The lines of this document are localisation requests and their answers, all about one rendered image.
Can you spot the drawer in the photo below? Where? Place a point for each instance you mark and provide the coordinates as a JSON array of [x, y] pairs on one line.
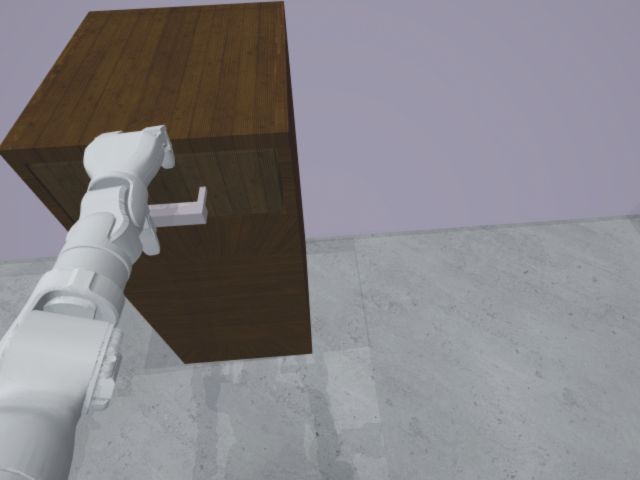
[[238, 182]]

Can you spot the left robot forearm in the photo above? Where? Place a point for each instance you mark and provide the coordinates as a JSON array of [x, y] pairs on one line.
[[93, 267]]

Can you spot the robot left hand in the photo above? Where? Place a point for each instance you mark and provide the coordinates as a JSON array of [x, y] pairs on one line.
[[140, 154]]

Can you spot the left robot upper arm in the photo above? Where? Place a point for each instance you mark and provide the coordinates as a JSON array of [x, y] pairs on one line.
[[57, 368]]

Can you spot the cabinet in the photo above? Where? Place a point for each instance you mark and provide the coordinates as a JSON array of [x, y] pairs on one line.
[[218, 77]]

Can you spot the handle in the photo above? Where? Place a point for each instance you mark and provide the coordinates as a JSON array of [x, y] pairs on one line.
[[177, 214]]

